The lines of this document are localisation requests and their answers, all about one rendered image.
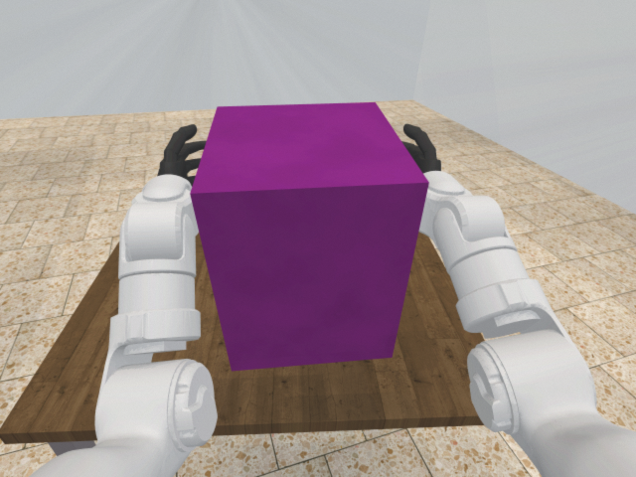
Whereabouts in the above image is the robot right upper arm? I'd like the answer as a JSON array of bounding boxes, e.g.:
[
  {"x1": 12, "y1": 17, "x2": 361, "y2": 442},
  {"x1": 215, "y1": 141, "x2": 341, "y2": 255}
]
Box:
[{"x1": 467, "y1": 329, "x2": 636, "y2": 477}]

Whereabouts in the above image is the carton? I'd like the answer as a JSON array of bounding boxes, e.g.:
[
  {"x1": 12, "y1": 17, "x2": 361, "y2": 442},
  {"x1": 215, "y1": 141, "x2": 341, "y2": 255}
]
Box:
[{"x1": 190, "y1": 102, "x2": 429, "y2": 371}]

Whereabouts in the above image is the robot left upper arm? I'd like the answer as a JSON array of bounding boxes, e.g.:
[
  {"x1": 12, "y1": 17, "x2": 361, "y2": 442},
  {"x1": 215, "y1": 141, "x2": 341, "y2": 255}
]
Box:
[{"x1": 29, "y1": 359, "x2": 218, "y2": 477}]

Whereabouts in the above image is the right robot forearm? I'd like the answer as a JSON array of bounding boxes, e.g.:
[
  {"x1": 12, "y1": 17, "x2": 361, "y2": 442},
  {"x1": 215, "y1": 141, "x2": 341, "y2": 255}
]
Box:
[{"x1": 419, "y1": 171, "x2": 597, "y2": 405}]

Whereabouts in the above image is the right robot hand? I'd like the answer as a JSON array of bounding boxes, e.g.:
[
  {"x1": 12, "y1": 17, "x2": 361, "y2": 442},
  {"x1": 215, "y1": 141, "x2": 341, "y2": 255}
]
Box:
[{"x1": 402, "y1": 124, "x2": 441, "y2": 173}]

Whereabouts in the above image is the table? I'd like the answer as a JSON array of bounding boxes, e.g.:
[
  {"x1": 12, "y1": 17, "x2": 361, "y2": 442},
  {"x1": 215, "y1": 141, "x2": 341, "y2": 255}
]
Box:
[{"x1": 0, "y1": 232, "x2": 485, "y2": 456}]

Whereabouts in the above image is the left robot forearm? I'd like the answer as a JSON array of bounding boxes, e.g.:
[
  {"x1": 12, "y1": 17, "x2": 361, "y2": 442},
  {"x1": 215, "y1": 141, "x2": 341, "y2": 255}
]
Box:
[{"x1": 94, "y1": 174, "x2": 201, "y2": 438}]

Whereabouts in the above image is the left robot hand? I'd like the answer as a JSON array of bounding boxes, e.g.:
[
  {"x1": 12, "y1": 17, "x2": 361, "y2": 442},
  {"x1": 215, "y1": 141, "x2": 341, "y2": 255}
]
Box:
[{"x1": 157, "y1": 124, "x2": 207, "y2": 187}]

